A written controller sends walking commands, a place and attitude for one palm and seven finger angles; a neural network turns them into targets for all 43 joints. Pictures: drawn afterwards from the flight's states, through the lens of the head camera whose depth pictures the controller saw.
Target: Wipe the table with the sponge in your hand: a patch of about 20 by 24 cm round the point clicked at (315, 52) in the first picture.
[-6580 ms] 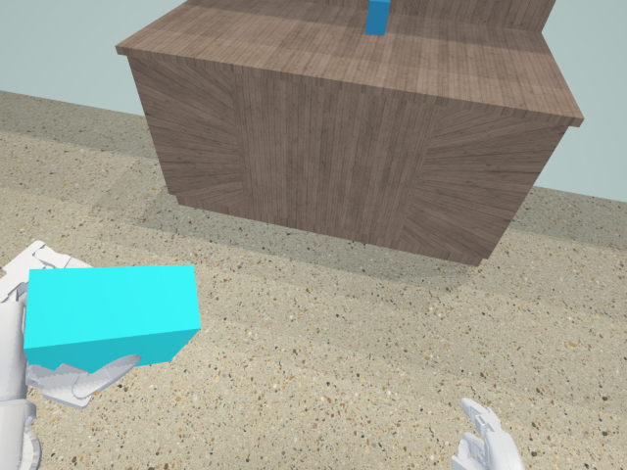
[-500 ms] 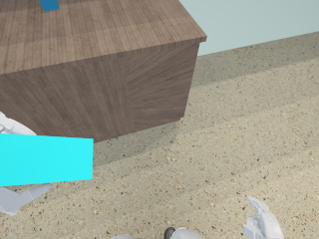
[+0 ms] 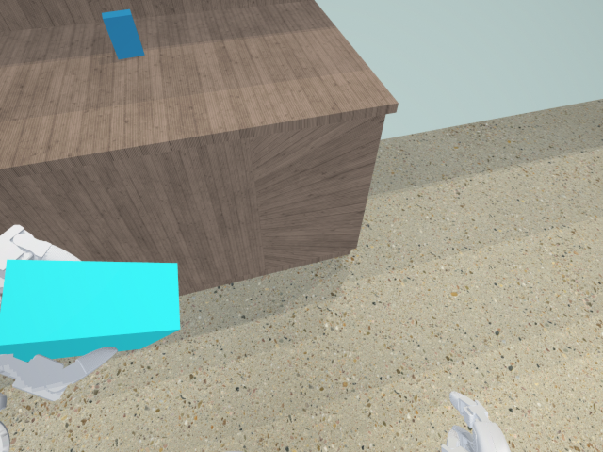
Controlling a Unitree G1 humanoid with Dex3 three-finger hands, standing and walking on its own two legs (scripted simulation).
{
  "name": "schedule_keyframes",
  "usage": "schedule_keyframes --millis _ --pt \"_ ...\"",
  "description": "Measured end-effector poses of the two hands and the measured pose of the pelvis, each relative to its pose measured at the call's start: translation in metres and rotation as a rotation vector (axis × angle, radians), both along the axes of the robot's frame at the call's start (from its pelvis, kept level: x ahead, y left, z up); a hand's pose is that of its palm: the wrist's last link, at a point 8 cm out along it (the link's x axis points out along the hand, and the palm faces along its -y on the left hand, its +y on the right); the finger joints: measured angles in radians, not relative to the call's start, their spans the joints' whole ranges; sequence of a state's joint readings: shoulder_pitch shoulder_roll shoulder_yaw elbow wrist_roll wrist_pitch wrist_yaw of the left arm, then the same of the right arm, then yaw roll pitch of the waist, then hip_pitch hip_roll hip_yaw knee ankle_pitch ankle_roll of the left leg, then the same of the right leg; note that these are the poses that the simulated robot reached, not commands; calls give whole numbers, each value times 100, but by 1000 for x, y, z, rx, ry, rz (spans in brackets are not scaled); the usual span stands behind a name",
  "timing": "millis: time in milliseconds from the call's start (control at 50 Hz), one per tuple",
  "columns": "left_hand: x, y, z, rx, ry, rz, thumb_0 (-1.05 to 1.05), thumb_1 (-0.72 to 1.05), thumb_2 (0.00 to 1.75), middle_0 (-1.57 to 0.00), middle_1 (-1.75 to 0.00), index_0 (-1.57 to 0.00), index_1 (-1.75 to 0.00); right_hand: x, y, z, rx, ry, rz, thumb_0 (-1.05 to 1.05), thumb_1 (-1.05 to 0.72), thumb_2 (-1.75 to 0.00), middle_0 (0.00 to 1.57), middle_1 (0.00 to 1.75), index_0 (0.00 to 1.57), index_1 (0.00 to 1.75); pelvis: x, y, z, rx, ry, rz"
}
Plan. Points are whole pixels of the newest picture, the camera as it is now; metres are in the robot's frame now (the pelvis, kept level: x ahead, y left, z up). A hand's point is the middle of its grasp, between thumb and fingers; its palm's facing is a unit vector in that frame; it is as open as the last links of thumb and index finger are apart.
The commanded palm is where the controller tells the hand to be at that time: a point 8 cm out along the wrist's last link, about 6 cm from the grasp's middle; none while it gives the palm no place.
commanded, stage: take the last steps up to it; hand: left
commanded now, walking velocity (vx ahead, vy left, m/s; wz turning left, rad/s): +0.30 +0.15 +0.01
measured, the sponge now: (113, 312) +0.23 +0.20 +0.14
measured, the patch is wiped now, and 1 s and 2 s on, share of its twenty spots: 0.00 0.00 0.00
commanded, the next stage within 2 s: come to a stop and stand still in 1.82 s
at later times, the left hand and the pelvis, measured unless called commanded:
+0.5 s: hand (44, 247) +0.29 +0.29 +0.15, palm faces +0.36 -0.80 -0.48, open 10.7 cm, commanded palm +0.24 +0.33 +0.17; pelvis +0.08 +0.05 -0.01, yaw +0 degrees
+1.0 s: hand (24, 165) +0.40 +0.36 +0.17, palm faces +0.33 -0.78 -0.53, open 10.7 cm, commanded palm +0.35 +0.41 +0.17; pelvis +0.18 +0.13 -0.01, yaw -2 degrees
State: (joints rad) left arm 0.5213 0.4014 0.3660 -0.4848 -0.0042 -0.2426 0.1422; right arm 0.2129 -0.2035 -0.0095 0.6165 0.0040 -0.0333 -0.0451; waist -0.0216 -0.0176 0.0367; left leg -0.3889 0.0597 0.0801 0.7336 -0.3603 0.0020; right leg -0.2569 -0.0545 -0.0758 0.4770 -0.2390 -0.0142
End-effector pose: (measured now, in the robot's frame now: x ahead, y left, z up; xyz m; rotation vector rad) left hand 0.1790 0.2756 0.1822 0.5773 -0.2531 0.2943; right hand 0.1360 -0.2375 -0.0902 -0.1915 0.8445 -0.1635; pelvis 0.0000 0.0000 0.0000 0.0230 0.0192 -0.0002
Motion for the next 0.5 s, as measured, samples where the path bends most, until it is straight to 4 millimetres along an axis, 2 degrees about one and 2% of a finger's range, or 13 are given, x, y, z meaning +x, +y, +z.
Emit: schedule_keyframes --millis 100,180,280,380,500 --pt "3 29 -9 -26 -20 42 -1 -54 102 -66 -139 -66 -138 13 11 -3 -61 -10 -1 1 -91 -90 20 30 20 30 13 26 -10 -8 -16 0" --pt "18 43 -12 -41 -39 59 -1 -54 102 -66 -139 -66 -138 27 31 -4 -32 -38 -7 1 -91 -90 20 30 20 30 24 35 -10 -8 -28 -6" --pt "39 41 -2 -36 -56 42 -1 -54 102 -66 -139 -66 -138 48 58 -7 49 -77 15 1 -91 -90 20 30 20 30 40 38 -8 -21 -28 -12" --pt "57 30 0 7 -78 -5 -1 -54 102 -66 -139 -66 -138 71 65 -26 85 -70 38 1 -90 -90 20 30 20 30 57 40 -20 -32 -36 6" --pt "77 54 -10 -28 8 23 -1 -54 102 -66 -139 -66 -138 86 63 -16 47 7 18 1 -91 -90 20 30 20 30 78 55 -7 -12 -17 -1"
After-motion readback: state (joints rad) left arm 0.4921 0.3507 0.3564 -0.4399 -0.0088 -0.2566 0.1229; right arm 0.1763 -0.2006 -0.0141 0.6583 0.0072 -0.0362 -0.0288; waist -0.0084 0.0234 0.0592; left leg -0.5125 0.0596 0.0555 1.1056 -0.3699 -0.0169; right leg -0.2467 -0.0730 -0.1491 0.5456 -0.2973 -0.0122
